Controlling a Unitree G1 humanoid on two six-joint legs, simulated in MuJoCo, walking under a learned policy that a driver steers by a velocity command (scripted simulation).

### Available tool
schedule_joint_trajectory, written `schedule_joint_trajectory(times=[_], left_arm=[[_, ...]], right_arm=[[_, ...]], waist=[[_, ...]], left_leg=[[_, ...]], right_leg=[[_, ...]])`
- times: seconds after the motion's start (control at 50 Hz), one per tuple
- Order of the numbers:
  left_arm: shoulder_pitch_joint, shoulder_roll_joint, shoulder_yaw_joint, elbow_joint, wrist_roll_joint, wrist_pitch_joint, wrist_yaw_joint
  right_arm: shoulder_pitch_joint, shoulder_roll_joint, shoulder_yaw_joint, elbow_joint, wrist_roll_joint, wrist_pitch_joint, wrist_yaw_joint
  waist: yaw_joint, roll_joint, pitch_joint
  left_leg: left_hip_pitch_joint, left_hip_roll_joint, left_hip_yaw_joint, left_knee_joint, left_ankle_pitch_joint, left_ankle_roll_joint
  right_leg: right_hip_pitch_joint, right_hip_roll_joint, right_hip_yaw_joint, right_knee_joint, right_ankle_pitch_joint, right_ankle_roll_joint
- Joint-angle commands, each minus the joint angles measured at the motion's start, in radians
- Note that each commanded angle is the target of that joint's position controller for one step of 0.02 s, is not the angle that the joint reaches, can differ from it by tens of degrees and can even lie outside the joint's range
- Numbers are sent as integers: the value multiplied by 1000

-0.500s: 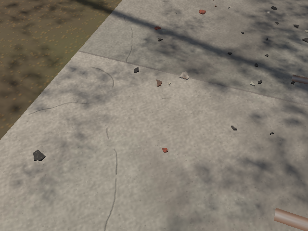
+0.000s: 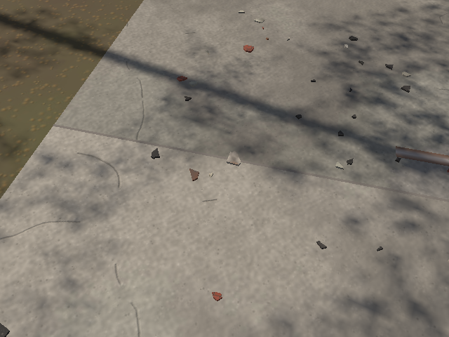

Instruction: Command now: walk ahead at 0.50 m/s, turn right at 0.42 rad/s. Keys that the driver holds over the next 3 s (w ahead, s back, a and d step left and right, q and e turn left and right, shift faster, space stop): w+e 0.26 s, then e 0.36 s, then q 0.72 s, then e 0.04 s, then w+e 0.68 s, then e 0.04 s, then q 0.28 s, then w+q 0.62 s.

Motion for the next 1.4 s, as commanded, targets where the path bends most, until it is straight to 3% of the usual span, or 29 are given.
schedule_joint_trajectory(times=[0.02, 0.18, 0.22, 0.26, 0.28, 0.3, 0.32, 0.34, 0.38, 0.4, 0.44, 0.52, 0.66, 0.72, 0.74, 0.76, 0.78, 0.8, 0.88, 1.02, 1.06, 1.1, 1.12, 1.16, 1.24, 1.34, 1.36, 1.38, 1.4], left_arm=[[10, 17, 1, -57, 5, -4, -9], [-206, 13, -12, -173, 9, -6, -61], [-170, 42, 4, -186, 10, 0, -66], [49, 114, 49, -142, 5, 6, -56], [201, 195, 86, -108, 8, 16, -37], [154, 316, 101, -124, 12, 11, -25], [167, 246, 77, -170, 24, -7, -33], [120, 190, 60, -171, 30, -21, -38], [13, 128, 46, -177, 8, -24, -31], [-26, 107, 37, -194, 18, -20, -24], [-51, 121, 40, -200, 33, -17, -16], [-36, 154, 50, -180, 18, 4, 13], [-22, 124, 37, -172, 21, 50, 35], [-42, 57, 5, -156, 27, 40, 31], [5, 12, -11, -138, 44, 28, 27], [114, -2, -16, -127, 73, 15, 24], [170, 21, -12, -100, 70, 19, 26], [122, 66, -4, -100, 65, 29, 29], [15, 84, 15, -106, 44, 67, 32], [33, 54, 30, -91, 40, 58, 45], [20, 82, 43, -98, 44, 61, 49], [-15, 117, 53, -117, 54, 52, 60], [-24, 104, 48, -137, 52, 45, 65], [-76, 104, 45, -155, 37, 35, 66], [-37, 139, 60, -137, 28, 56, 58], [-49, 146, 60, -131, -4, 43, 40], [-2, 119, 50, -113, -1, 25, 31], [-23, 41, 20, -152, 59, 15, 24], [-16, 52, 15, -145, 48, 14, 18]], right_arm=[[-81, -124, -30, -56, -1, -24, -14], [9, -200, -56, 6, 35, 22, -28], [-6, -230, -64, 4, 41, 37, -34], [-32, -239, -63, -4, 51, 52, -39], [-24, -209, -49, -20, 38, 46, -43], [69, -56, -4, -79, -7, 24, -34], [6, -131, -7, -77, 19, -10, -22], [-84, -175, -19, -105, 54, -22, -17], [-102, -169, -18, -97, 19, -23, -34], [-91, -183, -26, -95, 11, -10, -37], [-66, -157, -22, -92, 4, 19, -39], [-111, -111, -2, -103, -1, 41, -47], [-219, -129, -2, -119, 14, 45, -23], [-174, -114, -2, -105, 4, 22, -9], [-179, -123, 1, -109, -15, 12, -10], [-210, -181, -2, -128, -33, 11, -14], [-219, -115, 14, -113, -37, 22, -15], [-216, -84, 23, -108, -10, 31, -8], [-229, -201, -13, -125, 25, 63, -1], [-215, -168, -27, -166, 41, 90, -22], [-233, -156, -28, -184, 48, 99, -21], [-215, -133, -27, -192, 31, 103, -9], [-224, -162, -40, -198, 24, 104, -3], [-204, -148, -45, -192, 38, 121, -1], [-262, -87, -18, -229, 48, 128, 20], [-128, -141, -53, -214, 40, 136, 21], [-68, -178, -67, -208, 35, 133, 6], [-24, -282, -81, -229, 25, 129, -20], [-30, -257, -58, -232, -11, 111, -15]], waist=[[30, 109, 22], [-37, 86, 80], [2, 119, 23], [134, 119, -107], [200, 40, -189], [62, -245, -256], [131, -112, -428], [137, -44, -316], [62, 58, -149], [29, 43, -129], [-4, 32, -122], [4, -3, -149], [56, -69, -157], [20, -77, -144], [32, -34, -151], [118, 125, -182], [135, 226, -200], [108, 232, -177], [77, 184, -99], [54, 117, -176], [48, 9, -119], [38, -141, -83], [49, -85, -67], [22, 10, -25], [79, -69, -32], [13, -83, -115], [-14, -11, -153], [-13, 265, -212], [-23, 285, -366]], left_leg=[[-19, 268, -90, -180, 253, 138], [193, 330, 24, -105, 382, 99], [226, 327, 54, 23, 701, 75], [157, 282, 94, 350, 873, 32], [-58, 233, 94, 645, 641, -23], [-515, 7, 27, 1029, -353, -107], [-585, -22, -226, 1154, -461, -101], [-639, 29, -253, 1142, -380, -81], [-593, 106, -235, 979, -253, -76], [-517, 122, -239, 940, -223, -79], [-449, 107, -222, 864, -188, -102], [-421, 57, -208, 630, -43, -146], [-364, 22, -231, 360, 61, -138], [-205, 42, -206, 156, 197, -71], [-93, 107, -281, 87, 437, -31], [12, 238, -436, 135, 788, 59], [0, 320, -540, 135, 767, 196], [-38, 307, -590, 111, 605, 220], [-149, 189, -551, 90, 185, 119], [-174, 114, -515, 192, 300, 102], [-328, 22, -397, 281, 144, 40], [-497, -37, -234, 527, -253, -36], [-546, 8, -234, 695, -377, -58], [-604, 49, -245, 771, -347, -93], [-507, 53, -129, 591, -196, -119], [-166, -29, -26, 240, -11, -44], [24, -9, -116, 128, 208, 3], [267, 276, -489, 139, 757, 123], [215, 479, -717, 98, 684, 348]], right_leg=[[-22, -29, 34, -131, 161, 2], [-50, 10, -93, -411, 123, -74], [56, 72, -155, -417, 24, -112], [368, 166, -197, -476, 16, -171], [658, 120, -65, -517, 110, -219], [967, -158, 497, -589, 159, -410], [1024, -251, 732, -704, 231, -475], [944, -222, 560, -703, 377, -424], [680, -129, 331, -693, 517, -342], [573, -104, 278, -714, 571, -329], [464, -77, 231, -736, 676, -326], [417, -13, 159, -706, 702, -285], [477, -23, 252, -618, 426, -223], [463, -13, 256, -540, 355, -181], [432, 43, 224, -505, 263, -132], [378, 131, 148, -419, -29, -82], [372, 144, 97, -397, -272, -18], [379, 126, 67, -420, -264, 7], [418, 152, 5, -513, -156, -13], [491, 126, -4, -542, -12, -56], [546, 24, 68, -609, 184, -111], [604, -238, 240, -671, 490, -258], [600, -306, 273, -676, 590, -310], [615, -264, 179, -662, 603, -278], [640, -150, -19, -640, 639, -216], [555, -123, -144, -441, 651, -144], [431, -71, -180, -296, 518, -81], [126, 24, -201, 2, -198, 6], [84, 99, -36, 179, -525, 34]])
Next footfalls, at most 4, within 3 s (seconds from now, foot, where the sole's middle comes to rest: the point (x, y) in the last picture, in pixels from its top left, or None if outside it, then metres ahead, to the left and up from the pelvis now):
0.28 right None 0.31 -0.16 -0.78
0.74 left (228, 335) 0.50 -0.01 -0.78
1.36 left None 0.47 0.06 -0.78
1.94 right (309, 316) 0.55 -0.26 -0.78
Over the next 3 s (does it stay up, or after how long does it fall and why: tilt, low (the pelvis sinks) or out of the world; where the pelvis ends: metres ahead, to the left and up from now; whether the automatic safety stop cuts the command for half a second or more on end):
stays up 0.86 -0.35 0.00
